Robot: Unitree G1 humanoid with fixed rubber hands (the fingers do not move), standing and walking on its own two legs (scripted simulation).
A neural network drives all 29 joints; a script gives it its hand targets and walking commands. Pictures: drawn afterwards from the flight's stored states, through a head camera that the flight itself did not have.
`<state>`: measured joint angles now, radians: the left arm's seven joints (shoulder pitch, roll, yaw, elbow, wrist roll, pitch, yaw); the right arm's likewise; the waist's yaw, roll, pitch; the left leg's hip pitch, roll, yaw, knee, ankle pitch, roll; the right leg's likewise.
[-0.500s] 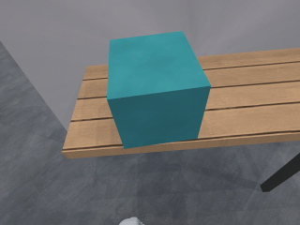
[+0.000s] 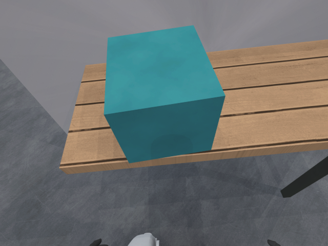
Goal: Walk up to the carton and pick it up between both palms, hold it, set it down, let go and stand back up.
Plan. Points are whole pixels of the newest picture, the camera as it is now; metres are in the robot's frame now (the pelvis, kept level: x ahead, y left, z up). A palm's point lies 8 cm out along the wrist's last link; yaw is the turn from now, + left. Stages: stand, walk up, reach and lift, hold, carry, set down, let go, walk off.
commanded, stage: stand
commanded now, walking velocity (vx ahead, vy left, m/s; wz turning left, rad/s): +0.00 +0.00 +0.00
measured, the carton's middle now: (160, 95) +0.47 +0.04 +0.08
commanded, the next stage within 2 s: none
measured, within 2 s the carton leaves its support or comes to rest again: neither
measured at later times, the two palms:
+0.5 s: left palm out of the picture +0.02 +0.23 -0.11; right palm out of the picture +0.02 -0.26 -0.13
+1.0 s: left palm out of the picture -0.03 +0.25 -0.12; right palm out of the picture -0.05 -0.25 -0.13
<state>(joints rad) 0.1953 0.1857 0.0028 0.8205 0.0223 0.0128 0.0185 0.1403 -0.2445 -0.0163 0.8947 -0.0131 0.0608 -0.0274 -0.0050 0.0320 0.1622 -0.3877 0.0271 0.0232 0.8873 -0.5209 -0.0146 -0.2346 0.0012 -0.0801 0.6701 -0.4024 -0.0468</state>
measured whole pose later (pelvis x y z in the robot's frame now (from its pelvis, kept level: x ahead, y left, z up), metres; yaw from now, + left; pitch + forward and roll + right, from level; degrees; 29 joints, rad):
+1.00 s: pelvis -0.10 +0.00 +0.00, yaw -2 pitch -3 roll -1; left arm 0.26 0.22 0.04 0.88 0.02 0.00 0.01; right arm 0.24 -0.23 -0.02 0.89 -0.02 0.03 -0.02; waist -0.01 0.03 0.11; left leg -0.29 0.04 0.02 0.75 -0.42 -0.01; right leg -0.25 0.02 -0.03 0.66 -0.35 -0.02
